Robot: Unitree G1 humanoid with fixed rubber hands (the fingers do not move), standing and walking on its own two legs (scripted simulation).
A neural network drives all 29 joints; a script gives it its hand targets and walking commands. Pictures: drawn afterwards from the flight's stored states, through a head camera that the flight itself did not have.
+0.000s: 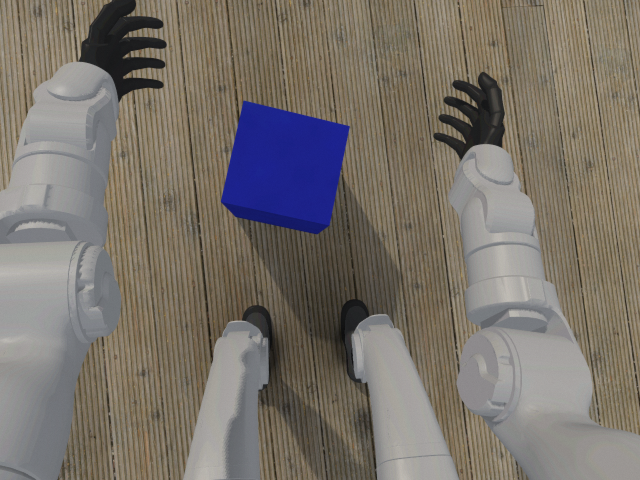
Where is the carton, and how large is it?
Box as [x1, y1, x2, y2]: [221, 101, 349, 233]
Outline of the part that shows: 243,101 221,202 235,216 313,233 319,232 329,224 349,126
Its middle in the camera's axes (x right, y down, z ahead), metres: -0.08 -0.15 +0.87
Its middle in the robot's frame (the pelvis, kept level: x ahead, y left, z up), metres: +0.53 +0.01 -0.54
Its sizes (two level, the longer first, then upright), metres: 0.210 0.200 0.250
